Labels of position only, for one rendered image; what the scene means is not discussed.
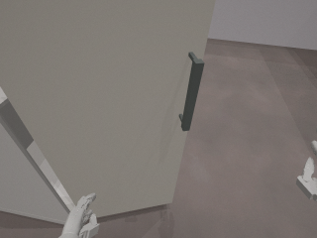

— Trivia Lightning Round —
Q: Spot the handle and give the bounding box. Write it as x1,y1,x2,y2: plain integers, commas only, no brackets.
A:
178,52,205,132

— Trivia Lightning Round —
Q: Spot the right robot hand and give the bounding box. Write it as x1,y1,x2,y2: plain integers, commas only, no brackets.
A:
296,127,317,202

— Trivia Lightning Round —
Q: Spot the fridge door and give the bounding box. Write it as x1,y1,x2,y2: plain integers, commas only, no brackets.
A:
0,0,216,219

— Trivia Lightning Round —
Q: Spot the left robot hand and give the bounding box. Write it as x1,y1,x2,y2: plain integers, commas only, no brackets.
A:
61,192,100,238

